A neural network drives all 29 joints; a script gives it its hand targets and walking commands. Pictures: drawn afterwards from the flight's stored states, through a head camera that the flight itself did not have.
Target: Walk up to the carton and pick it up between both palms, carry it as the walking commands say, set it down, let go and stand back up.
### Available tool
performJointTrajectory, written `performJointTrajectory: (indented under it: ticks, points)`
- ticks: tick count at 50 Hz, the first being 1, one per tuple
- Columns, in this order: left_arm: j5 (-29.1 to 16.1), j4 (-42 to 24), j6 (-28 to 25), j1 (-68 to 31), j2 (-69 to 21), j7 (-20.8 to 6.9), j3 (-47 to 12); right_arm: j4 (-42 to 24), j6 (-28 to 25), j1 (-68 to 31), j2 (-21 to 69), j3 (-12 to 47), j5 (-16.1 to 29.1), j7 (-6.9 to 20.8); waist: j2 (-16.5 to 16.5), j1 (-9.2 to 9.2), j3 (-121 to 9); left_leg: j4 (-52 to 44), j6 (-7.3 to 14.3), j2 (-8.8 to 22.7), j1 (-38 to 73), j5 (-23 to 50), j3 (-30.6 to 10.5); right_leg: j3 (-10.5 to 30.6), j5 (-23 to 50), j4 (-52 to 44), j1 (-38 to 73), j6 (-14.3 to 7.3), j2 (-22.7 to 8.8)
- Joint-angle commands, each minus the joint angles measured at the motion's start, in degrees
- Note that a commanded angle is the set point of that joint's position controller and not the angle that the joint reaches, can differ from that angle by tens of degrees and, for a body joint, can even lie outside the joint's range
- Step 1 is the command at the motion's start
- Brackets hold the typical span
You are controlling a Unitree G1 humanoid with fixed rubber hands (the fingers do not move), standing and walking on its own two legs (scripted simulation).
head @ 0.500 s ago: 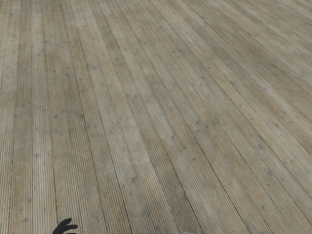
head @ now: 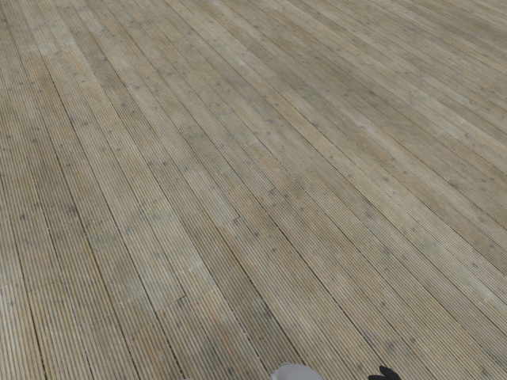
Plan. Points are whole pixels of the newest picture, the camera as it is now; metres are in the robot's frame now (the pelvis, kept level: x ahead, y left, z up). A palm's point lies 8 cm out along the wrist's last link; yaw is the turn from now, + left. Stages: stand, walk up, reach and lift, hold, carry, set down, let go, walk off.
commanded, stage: walk up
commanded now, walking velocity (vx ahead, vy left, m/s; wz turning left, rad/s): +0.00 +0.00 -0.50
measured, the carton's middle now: out of the picture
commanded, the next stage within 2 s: none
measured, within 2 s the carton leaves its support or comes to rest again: neither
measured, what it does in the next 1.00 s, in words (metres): steps on the spot, turning right: right foot, then left foot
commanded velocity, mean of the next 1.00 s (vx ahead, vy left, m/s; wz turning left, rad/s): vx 0.00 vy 0.00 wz -0.50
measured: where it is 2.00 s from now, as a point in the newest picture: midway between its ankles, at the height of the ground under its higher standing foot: outside the picture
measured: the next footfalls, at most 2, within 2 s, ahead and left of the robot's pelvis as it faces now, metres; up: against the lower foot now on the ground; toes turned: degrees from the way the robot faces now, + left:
right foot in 0.26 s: -0.01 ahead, -0.14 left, +0.00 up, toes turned -16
left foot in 0.66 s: +0.03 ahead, +0.06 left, +0.00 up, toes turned -11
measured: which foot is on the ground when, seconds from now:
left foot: down 0.00-0.28, up 0.30-0.64, down 0.66-1.00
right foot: up 0.00-0.24, down 0.26-0.68, up 0.70-1.00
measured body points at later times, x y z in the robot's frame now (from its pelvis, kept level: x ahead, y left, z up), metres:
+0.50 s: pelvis -0.03 -0.05 +0.00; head +0.01 -0.09 +0.45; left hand +0.11 +0.20 -0.13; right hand -0.02 -0.33 -0.15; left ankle -0.02 +0.09 -0.67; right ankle -0.04 -0.13 -0.72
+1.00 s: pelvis -0.07 -0.06 +0.00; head -0.02 -0.08 +0.45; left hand +0.13 +0.13 -0.15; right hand -0.14 -0.31 -0.14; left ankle -0.01 +0.07 -0.72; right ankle -0.14 -0.16 -0.72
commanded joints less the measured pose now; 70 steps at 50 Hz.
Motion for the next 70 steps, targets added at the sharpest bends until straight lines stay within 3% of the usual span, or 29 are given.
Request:
performJointTrajectory:
  ticks: [1, 8, 11, 12, 13, 14, 15, 17, 19, 28, 32, 33, 34, 35, 36, 39, 46, 49, 50, 51, 52, 53, 55, 57, 62, 66, 68, 69, 70]
  points:
    - [0.76, -3.2, -0.01, -0.54, 6.39, -1.5, 1.61, -2.73, -0.51, 1.54, -11.48, -2.88, -0.08, -0.64, 15.52, -1.21, -8.21, -22.83, 5.0, 16.17, 4.33, 9.03, -12.64, -0.9, 4.6, 7.69, -3.82, 2.42, -4.4]
    - [-0.65, -3.29, -0.21, -4.12, 4.66, -2.05, -0.64, -0.69, -0.44, 7.31, -14.36, -4.14, -0.58, 0.36, 17.26, -3.4, -10.1, -16.23, 4.25, 17.63, 11.95, 23.8, -7.76, -7.71, 1.57, -14.31, 3.44, 3.25, -5.24]
    - [-0.54, -1.63, -1.15, 1.07, 5.71, -2.03, -0.65, -0.56, 0.39, 5.17, -15.8, -4.42, -0.21, 0.72, 14.4, 0.06, -11.18, -10.59, 1.74, 17.68, 7.57, 20.59, -5.4, -9.83, 9.79, -27.36, 13.75, 2.44, -4.69]
    - [-0.54, -0.71, -1.76, 4.45, 7.5, -1.86, -0.26, -0.65, 0.71, 5.15, -15.01, -4.38, 0.14, 0.77, 10.26, 2.07, -11.31, -5.02, -0.57, 15.65, 2.86, 16.1, -3.64, -5.94, 15.65, -34.91, 19.6, 1.34, -6.67]
    - [-0.1, -0.34, -2.19, 7.02, 13.75, -1.5, 0.92, -1.79, 0.96, 5.23, -11.82, -3.88, 0.63, 0.87, -5.33, 3.27, -11.12, 8.22, -4.04, 7.41, -6.69, 3.12, 2.32, 8.74, 27.72, -43.08, 24.83, -2.45, -17.45]
    - [0.24, -1.51, -2.4, 6.45, 18.0, -1.04, 2.1, -4.3, 1.55, 2.09, -8.03, -3.16, 0.36, 0.31, -17.35, 3.31, -7.86, 19.14, -6.46, 0.93, -18.54, -18.22, -0.81, 22.64, 48.07, -44.78, 25.25, -8.63, -26.75]
    - [0.04, -0.98, -2.22, 7.34, 15.85, -0.35, 2.18, -4.92, 2.24, -1.88, -8.67, -3.75, 0.66, -0.12, -11.87, 4.37, -7.43, 24.74, -6.14, 4.13, -15.09, -17.52, -7.03, 18.86, 53.58, -41.39, 19.58, -12.02, -26.67]
    - [0.17, -2.23, -2.42, 2.66, 13.51, 0.27, 1.83, -3.74, 2.06, -2.14, -9.86, -3.88, 0.76, 0.31, -5.3, 1.58, -5.12, 24.65, -6.76, 4.61, -12.11, -11.75, -8.11, 11.97, 45.28, -40.85, 15.46, -9.58, -20.25]
    - [0.57, -4.73, -2.82, -1.08, 12.63, 0.87, 1.72, -1.5, 1.69, 1.79, -8.88, -3.6, 0.98, 0.79, -8.41, -0.36, -9.66, 26.57, -7.2, 3.23, -11.49, -9.18, -6.68, 7.81, 49.89, -39.64, 19.92, -10.09, -17.19]
    - [-0.34, -4.01, -2.44, 3.32, 11.39, 0.58, 1.71, -1.88, 1.59, 0.16, -8.56, -3.06, 2.34, -0.26, -5.57, 0.92, -10.6, 9.79, -5.51, 0.33, -7.57, -11.36, -8.05, 16.67, 50.46, -37.86, 20.71, -12.72, -17.82]
    - [-1.06, -4.61, -1.62, -0.32, 10.95, 0.12, 1.47, -0.82, 0.24, 6.02, -9.42, -3.28, 2.99, -0.61, -2.13, -3.38, -13.47, -12.23, -3.05, -0.55, 8.48, -0.86, -7.73, 14.78, 44.18, -33.15, 12.08, -7.81, -13.29]
    - [-1.48, -5.64, -1.68, -1.16, 8.87, -0.02, 1.25, -0.55, -0.36, 8.52, -13.72, -4.53, 2.26, -0.67, 8.72, -5.2, -14.9, -21.72, -0.61, 8.72, 16.67, 4.41, -18.37, 9.51, 34.64, -24.41, 2.94, -3.98, -8.1]
    - [-0.55, -6.85, -1.88, -1.31, 4.7, -0.04, 1.2, -1.49, -0.23, 7.66, -18.75, -5.24, 0.68, -0.64, 22.4, -4.72, -12.08, -23.94, 4.26, 23.03, 19.39, 18.06, -27.83, -1.51, 4.78, -13.18, -8.3, -0.91, 1.36]
    - [-0.15, -7.13, -1.71, -0.95, 5.3, 0.21, 1.48, -2.23, -0.03, 7.13, -17.72, -4.62, 0.78, -0.59, 17.73, -3.89, -11.95, -20.15, 8.08, 25.82, 15.21, 26.22, -25.34, 0.0, -4.44, -1.79, -7.11, -0.38, -0.24]
    - [-0.1, -7.24, -1.12, -2.59, 6.11, -0.12, 1.37, -1.61, -0.26, 6.29, -14.43, -3.77, 0.5, -0.63, 15.5, -3.61, -9.52, -20.63, 8.72, 23.54, 9.82, 24.29, -21.92, 1.98, -2.84, 3.74, -5.02, 0.56, -1.65]
    - [0.24, -5.28, -0.34, -0.13, 7.27, -2.13, 2.14, -2.21, -0.1, 0.5, -11.98, -3.11, 0.58, -0.98, 15.7, -0.41, -7.43, -21.66, 5.55, 17.2, 4.75, 18.49, -12.12, -0.99, 3.81, 6.5, -3.95, 3.06, -3.45]
    - [-0.91, -5.73, -1.04, -3.15, 4.38, -2.59, 0.09, -0.27, 0.11, 7.35, -14.65, -4.26, 0.26, 0.34, 19.19, -3.01, -9.47, -14.55, 4.11, 16.87, 14.11, 31.66, -6.34, -8.78, 3.86, -16.29, 2.01, 3.35, -4.28]
    - [-0.82, -4.96, -2.27, 0.13, 5.92, -2.51, -0.03, 0.23, 0.9, 6.65, -16.22, -4.51, 0.75, 0.85, 17.37, -0.91, -10.33, -8.74, 1.72, 17.28, 11.32, 30.68, -4.6, -9.08, 11.25, -29.38, 10.19, 2.27, -4.59]
    - [-0.5, -3.84, -2.93, 3.52, 7.83, -2.28, 0.51, -0.08, 1.13, 5.72, -15.89, -4.53, 1.03, 1.02, 12.46, 1.42, -10.64, -2.74, -0.58, 15.31, 5.73, 24.93, -2.72, -5.5, 20.16, -36.92, 17.1, 0.97, -6.72]
    - [-0.13, -2.82, -3.35, 7.24, 13.98, -1.9, 2.04, -1.84, 1.15, 5.09, -12.76, -4.25, 1.07, 1.05, -3.68, 3.06, -12.39, 11.88, -4.01, 6.92, -4.76, 8.63, 3.17, 9.76, 36.22, -42.37, 24.7, -3.16, -17.75]
    - [0.48, -2.81, -3.41, 8.37, 17.74, -1.31, 3.04, -4.48, 1.62, 1.14, -8.74, -3.43, 0.23, 0.51, -14.37, 3.52, -10.3, 21.28, -6.36, 0.36, -17.07, -17.35, 0.32, 23.09, 57.06, -43.19, 27.58, -9.33, -26.27]
    - [0.52, -1.76, -3.24, 10.8, 15.96, -0.66, 2.95, -4.77, 2.24, -1.62, -8.91, -3.63, 0.6, 0.13, -9.2, 4.52, -10.41, 26.14, -6.41, 3.46, -15.65, -17.37, -5.61, 19.05, 62.29, -39.3, 25.32, -12.46, -26.17]
    - [1.09, -2.91, -3.01, 5.26, 13.05, 0.27, 3.01, -3.65, 1.98, -1.11, -9.9, -3.86, 0.48, 0.56, -4.74, 2.03, -8.92, 25.47, -6.29, 4.78, -12.26, -12.33, -7.39, 10.91, 50.75, -38.39, 19.27, -9.91, -19.89]
    - [1.16, -5.55, -2.84, 0.56, 12.03, 0.96, 2.97, -2.21, 1.64, 2.38, -8.11, -3.2, 0.91, 1.2, -8.47, -0.48, -10.8, 24.42, -6.29, 3.79, -10.63, -9.6, -6.55, 7.08, 48.03, -39.4, 19.8, -9.11, -16.45]
    - [1.34, -5.42, -2.59, 2.57, 9.97, 0.74, 3.24, -2.18, 1.54, 1.23, -8.16, -2.95, 1.15, 0.57, -6.65, 1.52, -10.68, 15.75, -5.91, 1.14, -8.89, -9.57, -6.47, 12.77, 46.05, -40.46, 17.92, -10.96, -16.49]
    - [1.04, -5.03, -2.35, 3.02, 9.39, 0.42, 3.24, -2.54, 0.48, 3.25, -7.29, -2.76, 1.9, -0.08, -6.22, 0.87, -12.73, 5.42, -4.48, -1.0, -4.16, -8.75, -6.72, 17.55, 45.48, -39.77, 16.97, -11.0, -17.04]
    - [0.71, -4.98, -2.17, 1.49, 8.95, 0.21, 3.01, -2.28, -0.23, 5.54, -7.33, -2.84, 2.06, -0.37, -4.77, -1.07, -13.5, -5.02, -3.5, -2.14, 2.38, -3.25, -6.45, 16.87, 42.93, -37.84, 14.03, -8.72, -14.85]
    - [0.27, -5.48, -2.16, -0.1, 8.11, 0.04, 2.61, -1.8, -0.7, 8.43, -8.38, -3.17, 2.02, -0.46, -0.94, -3.51, -14.28, -14.54, -2.51, -0.56, 9.86, 2.07, -8.14, 13.83, 39.76, -34.22, 8.68, -6.18, -12.06]
    - [0.04, -6.41, -2.46, -0.06, 4.97, -0.05, 2.08, -1.27, -1.06, 10.74, -13.61, -4.64, 1.18, -0.53, 12.0, -4.72, -16.13, -22.65, 0.7, 10.78, 17.84, 5.82, -20.8, 6.1, 29.3, -22.81, -0.43, -2.21, -5.06]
